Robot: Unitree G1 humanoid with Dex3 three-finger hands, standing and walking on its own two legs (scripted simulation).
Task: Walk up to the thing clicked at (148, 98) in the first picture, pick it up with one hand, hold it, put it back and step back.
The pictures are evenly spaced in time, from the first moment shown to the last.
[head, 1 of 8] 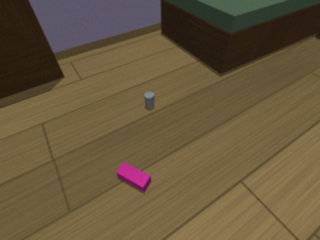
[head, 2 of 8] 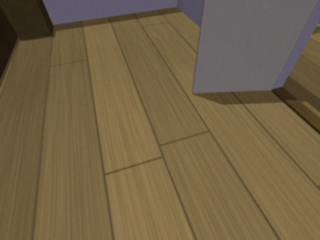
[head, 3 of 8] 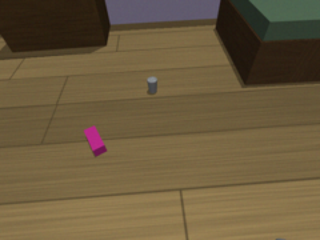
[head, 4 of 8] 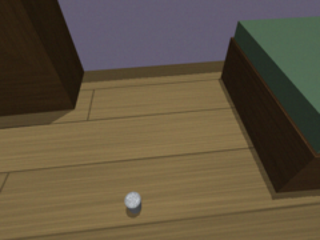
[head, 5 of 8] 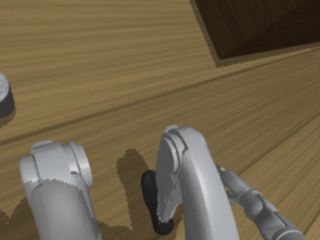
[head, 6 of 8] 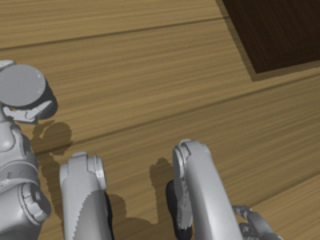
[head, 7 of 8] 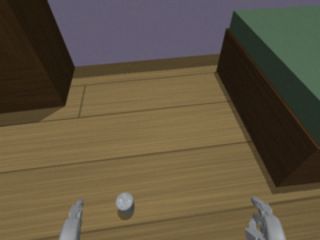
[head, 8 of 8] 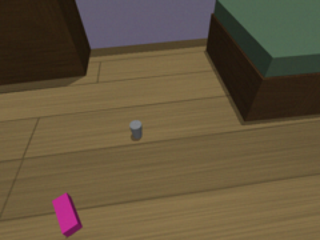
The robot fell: no
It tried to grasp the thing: yes
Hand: left
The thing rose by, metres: 0.68
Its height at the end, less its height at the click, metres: +0.00
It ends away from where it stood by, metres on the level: 0.02
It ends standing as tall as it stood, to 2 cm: yes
